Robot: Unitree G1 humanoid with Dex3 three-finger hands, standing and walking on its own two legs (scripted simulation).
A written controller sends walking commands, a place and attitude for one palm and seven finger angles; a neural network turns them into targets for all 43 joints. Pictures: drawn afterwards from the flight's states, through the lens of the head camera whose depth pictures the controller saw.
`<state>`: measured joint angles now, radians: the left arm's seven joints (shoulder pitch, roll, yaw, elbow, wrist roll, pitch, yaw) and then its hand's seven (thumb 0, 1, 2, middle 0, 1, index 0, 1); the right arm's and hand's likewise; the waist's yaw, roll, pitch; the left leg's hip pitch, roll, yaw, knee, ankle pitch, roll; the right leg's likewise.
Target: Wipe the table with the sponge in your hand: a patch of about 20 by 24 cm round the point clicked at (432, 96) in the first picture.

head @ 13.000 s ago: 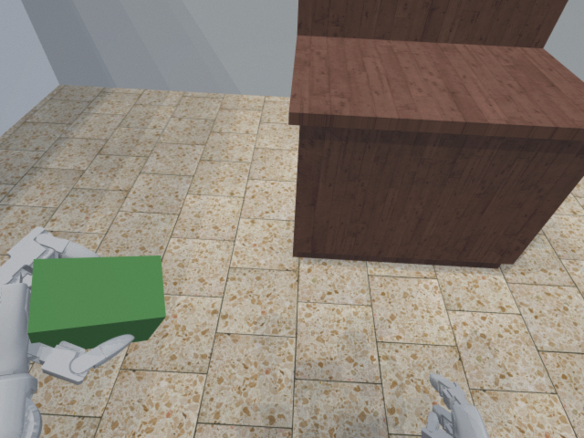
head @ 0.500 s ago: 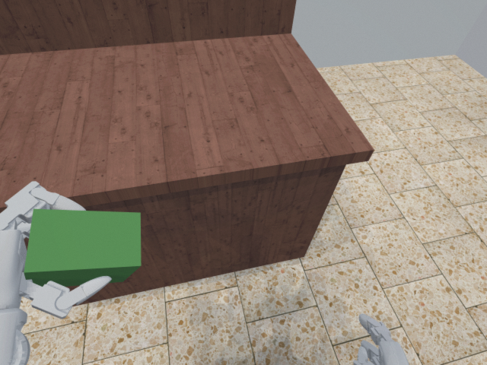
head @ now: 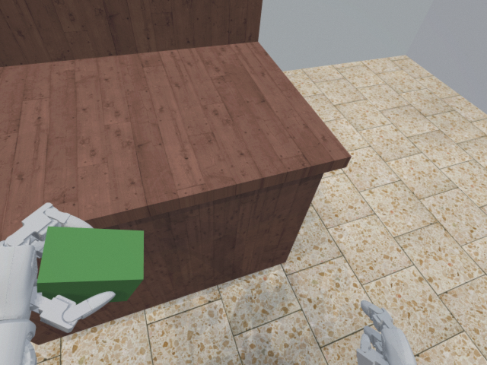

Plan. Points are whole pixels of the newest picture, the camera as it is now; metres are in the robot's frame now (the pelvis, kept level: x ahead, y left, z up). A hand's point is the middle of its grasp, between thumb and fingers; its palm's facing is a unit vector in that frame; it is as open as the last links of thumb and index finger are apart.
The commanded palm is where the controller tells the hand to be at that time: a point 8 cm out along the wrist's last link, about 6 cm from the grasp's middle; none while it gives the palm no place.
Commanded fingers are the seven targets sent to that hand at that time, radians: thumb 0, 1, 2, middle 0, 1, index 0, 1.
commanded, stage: shuffle to correct the standing spot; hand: left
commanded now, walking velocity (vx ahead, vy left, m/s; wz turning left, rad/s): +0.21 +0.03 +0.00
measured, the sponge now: (106, 267) +0.23 +0.20 +0.08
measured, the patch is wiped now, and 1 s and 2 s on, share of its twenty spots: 0.00 0.00 0.00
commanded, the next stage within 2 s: come to a stop and stand still in 0.94 s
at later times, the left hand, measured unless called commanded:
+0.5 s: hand (81, 198) +0.29 +0.24 +0.15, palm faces +0.32 -0.90 -0.31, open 10.7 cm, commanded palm +0.21 +0.29 +0.18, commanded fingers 0.00 0.10 1.30 -1.20 -1.60 -1.20 -1.60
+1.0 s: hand (93, 155) +0.36 +0.24 +0.16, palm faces +0.28 -0.87 -0.41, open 10.7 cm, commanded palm +0.31 +0.30 +0.18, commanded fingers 0.00 0.10 1.30 -1.20 -1.60 -1.20 -1.60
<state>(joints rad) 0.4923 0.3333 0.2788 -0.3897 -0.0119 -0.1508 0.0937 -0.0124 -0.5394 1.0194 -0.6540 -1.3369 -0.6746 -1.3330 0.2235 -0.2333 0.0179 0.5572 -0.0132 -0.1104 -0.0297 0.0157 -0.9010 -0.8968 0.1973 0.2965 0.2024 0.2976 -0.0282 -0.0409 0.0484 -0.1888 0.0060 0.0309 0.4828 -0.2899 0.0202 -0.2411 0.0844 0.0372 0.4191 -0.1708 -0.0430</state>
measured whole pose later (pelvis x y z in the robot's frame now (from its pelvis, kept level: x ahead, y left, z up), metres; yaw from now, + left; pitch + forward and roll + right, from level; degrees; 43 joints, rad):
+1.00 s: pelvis +0.13 +0.03 -0.01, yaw -4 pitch -1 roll -1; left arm 0.49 0.36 0.33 -0.55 -0.02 -0.18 0.12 -0.01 -0.54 1.02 -0.66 -1.32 -0.68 -1.32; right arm 0.20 -0.20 0.02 0.62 0.00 -0.07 -0.03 0.02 -0.90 -0.90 0.20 0.30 0.20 0.30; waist -0.01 0.01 0.06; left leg -0.46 0.04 0.03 1.07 -0.44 0.01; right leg -0.25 0.01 -0.13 0.56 -0.29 -0.06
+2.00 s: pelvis +0.14 +0.07 +0.00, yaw -5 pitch -2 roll -1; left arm 0.46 0.44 0.34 -0.43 -0.01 -0.18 0.07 -0.01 -0.54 1.02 -0.67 -1.31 -0.69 -1.31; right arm 0.29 -0.20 0.01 0.57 0.02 -0.13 -0.04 0.02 -0.90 -0.90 0.20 0.30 0.20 0.30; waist 0.00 -0.04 0.10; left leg -0.28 0.01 0.10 0.50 -0.18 0.05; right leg -0.27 0.01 -0.01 0.50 -0.23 -0.01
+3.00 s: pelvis +0.18 +0.07 +0.00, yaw -3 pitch -1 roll -1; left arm 0.44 0.38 0.33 -0.46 -0.04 -0.19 0.09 -0.01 -0.54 1.02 -0.67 -1.30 -0.69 -1.30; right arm 0.21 -0.20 0.03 0.58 0.01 -0.13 -0.04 0.02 -0.90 -0.90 0.20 0.30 0.20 0.30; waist 0.01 -0.01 0.05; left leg -0.23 0.00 0.07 0.44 -0.20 0.04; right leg -0.18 0.01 -0.03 0.38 -0.19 0.00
